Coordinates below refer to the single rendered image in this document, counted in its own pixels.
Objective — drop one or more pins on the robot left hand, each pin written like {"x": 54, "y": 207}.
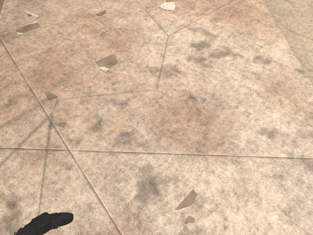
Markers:
{"x": 46, "y": 222}

